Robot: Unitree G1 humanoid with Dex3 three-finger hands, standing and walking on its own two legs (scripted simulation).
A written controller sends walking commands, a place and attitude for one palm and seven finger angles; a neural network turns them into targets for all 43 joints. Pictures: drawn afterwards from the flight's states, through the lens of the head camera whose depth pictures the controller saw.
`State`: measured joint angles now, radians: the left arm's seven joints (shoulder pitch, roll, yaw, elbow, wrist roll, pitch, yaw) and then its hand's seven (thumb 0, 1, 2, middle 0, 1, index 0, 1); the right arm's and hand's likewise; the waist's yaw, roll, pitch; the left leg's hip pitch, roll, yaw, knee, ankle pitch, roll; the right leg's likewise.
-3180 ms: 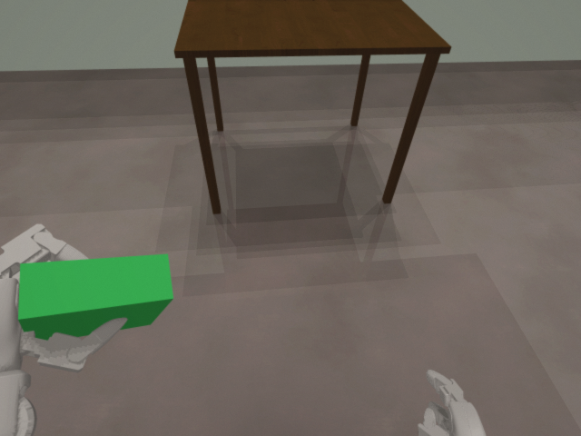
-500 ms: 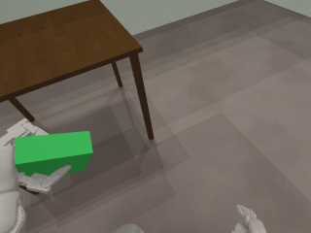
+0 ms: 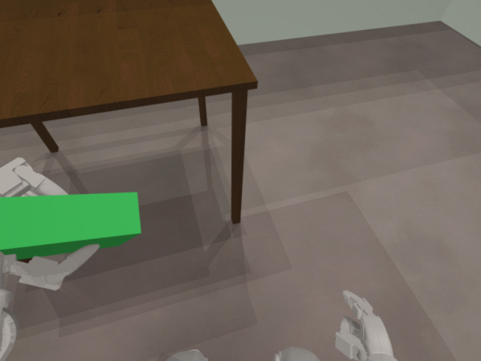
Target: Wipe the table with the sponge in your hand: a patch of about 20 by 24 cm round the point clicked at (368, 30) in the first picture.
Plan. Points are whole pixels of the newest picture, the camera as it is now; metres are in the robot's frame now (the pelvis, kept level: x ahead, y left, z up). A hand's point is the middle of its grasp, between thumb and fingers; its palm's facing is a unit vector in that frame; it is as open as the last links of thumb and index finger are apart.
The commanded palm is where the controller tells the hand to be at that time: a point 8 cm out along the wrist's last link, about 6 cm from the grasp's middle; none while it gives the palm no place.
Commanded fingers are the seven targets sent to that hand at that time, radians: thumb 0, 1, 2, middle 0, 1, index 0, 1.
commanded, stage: take the last steps up to it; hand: left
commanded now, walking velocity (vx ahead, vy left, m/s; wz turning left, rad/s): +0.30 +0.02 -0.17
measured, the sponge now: (91, 225) +0.24 +0.20 +0.16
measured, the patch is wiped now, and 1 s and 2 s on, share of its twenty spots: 0.00 0.00 0.00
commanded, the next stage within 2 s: none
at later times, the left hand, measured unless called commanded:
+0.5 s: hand (125, 191) +0.28 +0.16 +0.19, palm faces +0.34 -0.83 -0.43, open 9.1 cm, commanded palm +0.21 +0.22 +0.19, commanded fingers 0.00 0.10 1.30 -1.20 -1.60 -1.20 -1.60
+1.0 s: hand (126, 134) +0.36 +0.18 +0.20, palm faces +0.35 -0.80 -0.49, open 9.1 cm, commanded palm +0.32 +0.22 +0.19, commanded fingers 0.00 0.10 1.30 -1.20 -1.60 -1.20 -1.60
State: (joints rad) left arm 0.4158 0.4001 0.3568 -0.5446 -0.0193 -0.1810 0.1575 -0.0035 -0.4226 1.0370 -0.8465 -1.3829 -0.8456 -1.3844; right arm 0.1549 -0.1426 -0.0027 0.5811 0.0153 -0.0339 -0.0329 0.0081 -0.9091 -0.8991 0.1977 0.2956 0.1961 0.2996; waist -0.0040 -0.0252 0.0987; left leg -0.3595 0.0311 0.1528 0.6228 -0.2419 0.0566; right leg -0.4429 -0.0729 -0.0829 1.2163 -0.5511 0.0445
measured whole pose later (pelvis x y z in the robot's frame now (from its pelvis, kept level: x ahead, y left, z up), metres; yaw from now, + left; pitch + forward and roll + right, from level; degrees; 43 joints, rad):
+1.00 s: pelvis +0.14 -0.05 +0.02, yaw -4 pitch +0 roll +0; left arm 0.50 0.39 0.37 -0.48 -0.01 -0.23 0.14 0.00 -0.43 1.04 -0.86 -1.37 -0.85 -1.37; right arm 0.25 -0.13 0.02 0.65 0.00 -0.11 -0.05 0.01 -0.90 -0.90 0.20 0.30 0.20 0.30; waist 0.02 0.05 0.01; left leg -0.22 0.06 0.19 0.48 -0.27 0.03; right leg -0.36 -0.07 -0.15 0.68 -0.36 0.04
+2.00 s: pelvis +0.30 -0.06 +0.02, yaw -3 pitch +0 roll +3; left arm 0.44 0.31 0.32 -0.41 -0.01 -0.20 0.15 0.00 -0.43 1.03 -0.86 -1.36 -0.86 -1.36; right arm 0.18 -0.24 -0.01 0.66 0.00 -0.04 -0.05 0.01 -0.91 -0.90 0.20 0.30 0.20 0.30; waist 0.00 0.01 0.06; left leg -0.49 0.05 0.07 1.09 -0.37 -0.04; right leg -0.24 -0.05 -0.16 0.52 -0.28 -0.07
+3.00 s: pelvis +0.30 -0.05 +0.01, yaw -7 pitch -3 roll -1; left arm 0.43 0.40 0.32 -0.46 -0.02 -0.17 0.10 0.00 -0.43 1.03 -0.86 -1.36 -0.86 -1.36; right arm 0.26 -0.24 -0.02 0.58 0.00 -0.12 -0.06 0.01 -0.91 -0.90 0.20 0.30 0.20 0.30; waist 0.03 -0.06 0.06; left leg -0.28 0.04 0.01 0.50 -0.17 -0.01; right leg -0.23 0.05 -0.02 0.49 -0.23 -0.03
